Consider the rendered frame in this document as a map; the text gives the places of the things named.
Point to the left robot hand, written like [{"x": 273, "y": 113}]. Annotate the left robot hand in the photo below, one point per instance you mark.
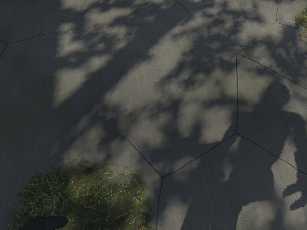
[{"x": 45, "y": 223}]

